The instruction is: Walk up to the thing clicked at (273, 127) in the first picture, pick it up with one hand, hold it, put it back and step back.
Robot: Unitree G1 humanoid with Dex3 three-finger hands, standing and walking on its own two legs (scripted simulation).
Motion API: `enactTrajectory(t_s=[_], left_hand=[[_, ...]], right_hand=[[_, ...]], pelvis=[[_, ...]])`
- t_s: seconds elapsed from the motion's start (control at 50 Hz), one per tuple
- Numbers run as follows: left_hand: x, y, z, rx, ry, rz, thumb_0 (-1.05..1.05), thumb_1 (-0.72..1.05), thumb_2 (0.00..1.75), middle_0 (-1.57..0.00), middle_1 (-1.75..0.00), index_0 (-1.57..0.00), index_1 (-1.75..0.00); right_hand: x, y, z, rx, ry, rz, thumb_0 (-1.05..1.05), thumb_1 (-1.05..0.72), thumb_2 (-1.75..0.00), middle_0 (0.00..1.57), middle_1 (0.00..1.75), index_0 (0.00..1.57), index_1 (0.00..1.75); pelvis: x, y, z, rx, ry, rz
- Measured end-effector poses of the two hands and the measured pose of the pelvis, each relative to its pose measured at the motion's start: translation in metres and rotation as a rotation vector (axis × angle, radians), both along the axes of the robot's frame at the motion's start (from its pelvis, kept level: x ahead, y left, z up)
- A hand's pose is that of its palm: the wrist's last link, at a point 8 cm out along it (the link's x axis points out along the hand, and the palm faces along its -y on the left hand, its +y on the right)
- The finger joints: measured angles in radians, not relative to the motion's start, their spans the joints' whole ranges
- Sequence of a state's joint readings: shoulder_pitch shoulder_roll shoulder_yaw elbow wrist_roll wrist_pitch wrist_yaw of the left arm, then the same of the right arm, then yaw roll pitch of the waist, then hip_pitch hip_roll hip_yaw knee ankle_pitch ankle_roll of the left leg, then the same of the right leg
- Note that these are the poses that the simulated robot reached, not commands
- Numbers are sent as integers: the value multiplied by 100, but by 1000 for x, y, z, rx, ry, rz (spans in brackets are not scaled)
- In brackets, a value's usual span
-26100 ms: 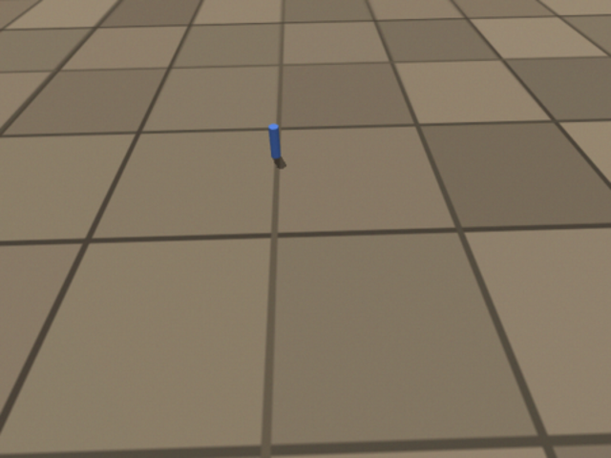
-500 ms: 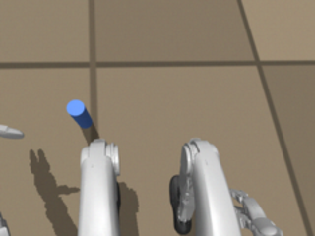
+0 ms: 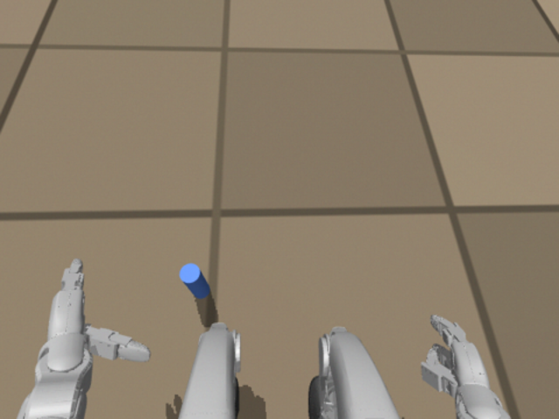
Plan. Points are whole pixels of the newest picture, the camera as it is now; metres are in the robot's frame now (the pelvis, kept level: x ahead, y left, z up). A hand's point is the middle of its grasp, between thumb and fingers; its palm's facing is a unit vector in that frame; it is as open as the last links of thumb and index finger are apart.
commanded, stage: home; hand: left
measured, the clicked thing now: (196, 282) +0.42 +0.23 -0.50
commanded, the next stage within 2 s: none
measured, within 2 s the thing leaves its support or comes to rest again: neither
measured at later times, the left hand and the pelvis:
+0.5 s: hand (110, 334) +0.22 +0.20 +0.07, palm faces +0.14 -0.95 -0.29, open 17.5 cm; pelvis +0.05 +0.01 +0.12, yaw +2 degrees
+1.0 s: hand (126, 350) +0.20 +0.18 +0.07, palm faces +0.13 -0.95 -0.28, open 17.7 cm; pelvis +0.04 -0.01 +0.12, yaw +2 degrees
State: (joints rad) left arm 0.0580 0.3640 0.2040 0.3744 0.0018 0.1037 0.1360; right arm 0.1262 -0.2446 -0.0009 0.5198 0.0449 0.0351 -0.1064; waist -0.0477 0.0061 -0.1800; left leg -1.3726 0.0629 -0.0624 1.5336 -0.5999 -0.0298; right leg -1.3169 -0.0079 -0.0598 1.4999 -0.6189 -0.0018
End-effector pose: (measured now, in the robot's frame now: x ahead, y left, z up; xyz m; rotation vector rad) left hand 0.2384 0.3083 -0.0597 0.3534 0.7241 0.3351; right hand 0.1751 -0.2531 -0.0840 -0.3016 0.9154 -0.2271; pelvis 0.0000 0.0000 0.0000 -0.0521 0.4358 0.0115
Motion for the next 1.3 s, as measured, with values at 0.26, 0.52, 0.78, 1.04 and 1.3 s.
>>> enactTrajectory(t_s=[0.26, 0.52, 0.78, 1.04, 1.3], left_hand=[[-25, -41, 97, -90, 43, -10, -1, -56, 4, -5, -5, -6, -5], [-44, -66, 157, -139, -25, -48, -1, -57, 4, -5, -4, -6, -5], [-54, -72, 156, -141, -3, -37, -1, -59, 2, -5, -4, -6, -4], [-57, -84, 156, -153, 1, -46, -1, -59, 1, -5, -4, -5, -4], [-62, -87, 156, -156, -2, -49, -1, -59, 1, -5, -4, -6, -4]], right_hand=[[6, 20, 100, 0, -98, -35, 1, -90, -90, 20, 30, 21, 30], [27, 38, 136, 41, -224, -18, 1, -90, -90, 20, 30, 21, 30], [37, 27, 146, 27, -273, 39, 2, -90, -90, 20, 30, 21, 30], [21, 13, 141, 26, -242, 12, 2, -90, -90, 20, 30, 21, 30], [15, 11, 142, 27, -255, 8, 2, -90, -90, 20, 30, 21, 30]], pelvis=[[35, 9, 89, 5, -173, 22], [52, 13, 118, 14, -275, 25], [47, 2, 122, 26, -301, 35], [43, -7, 123, 33, -309, 30], [38, -8, 123, 35, -317, 27]])
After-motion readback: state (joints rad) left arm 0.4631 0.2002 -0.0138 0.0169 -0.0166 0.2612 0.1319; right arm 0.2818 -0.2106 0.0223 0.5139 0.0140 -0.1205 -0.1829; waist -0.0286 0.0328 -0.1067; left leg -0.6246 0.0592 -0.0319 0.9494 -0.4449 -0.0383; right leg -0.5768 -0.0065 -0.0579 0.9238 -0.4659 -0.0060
